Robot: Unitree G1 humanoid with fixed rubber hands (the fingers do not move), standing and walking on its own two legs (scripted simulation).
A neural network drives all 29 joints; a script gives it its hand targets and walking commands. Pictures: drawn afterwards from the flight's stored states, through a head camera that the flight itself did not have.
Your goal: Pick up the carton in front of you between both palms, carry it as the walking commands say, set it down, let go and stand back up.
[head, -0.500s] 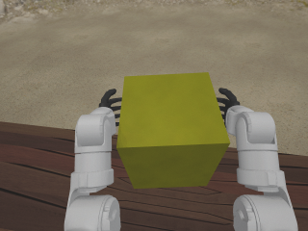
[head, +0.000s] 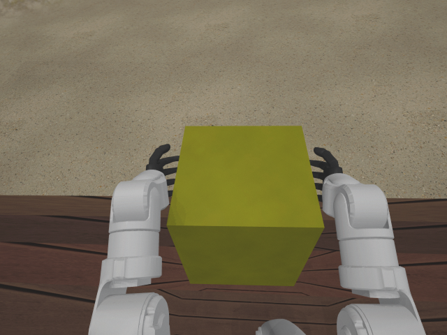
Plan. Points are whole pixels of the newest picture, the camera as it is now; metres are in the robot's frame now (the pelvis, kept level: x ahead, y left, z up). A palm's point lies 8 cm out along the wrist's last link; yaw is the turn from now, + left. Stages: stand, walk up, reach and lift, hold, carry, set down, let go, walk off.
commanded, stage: carry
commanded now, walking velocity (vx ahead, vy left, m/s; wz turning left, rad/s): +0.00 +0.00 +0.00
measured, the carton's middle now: (242, 210) +0.35 -0.03 +0.01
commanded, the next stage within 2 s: none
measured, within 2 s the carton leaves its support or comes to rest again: neither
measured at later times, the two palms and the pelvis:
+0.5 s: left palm (184, 144) +0.66 +0.11 -0.11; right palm (280, 127) +0.69 -0.19 -0.12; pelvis +0.34 -0.08 -0.19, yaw -1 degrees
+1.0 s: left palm (205, 110) +1.07 +0.05 -0.32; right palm (271, 103) +1.05 -0.25 -0.31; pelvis +0.71 -0.07 -0.40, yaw -1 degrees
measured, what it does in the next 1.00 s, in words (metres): goes down: right foot 0.17 m lower, then left foot 0.17 m lower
